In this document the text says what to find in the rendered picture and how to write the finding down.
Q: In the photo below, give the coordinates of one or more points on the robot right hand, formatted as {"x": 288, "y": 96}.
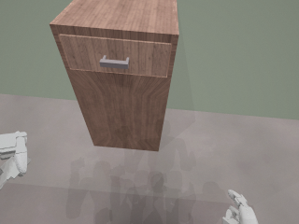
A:
{"x": 244, "y": 214}

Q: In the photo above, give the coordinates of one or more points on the robot left hand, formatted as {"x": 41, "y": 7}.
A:
{"x": 13, "y": 149}

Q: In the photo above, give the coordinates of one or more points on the handle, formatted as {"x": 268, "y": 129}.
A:
{"x": 114, "y": 63}

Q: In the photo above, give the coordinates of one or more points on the cabinet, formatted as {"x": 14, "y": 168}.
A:
{"x": 121, "y": 110}

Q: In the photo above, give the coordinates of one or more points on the drawer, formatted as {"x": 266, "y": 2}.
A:
{"x": 145, "y": 57}

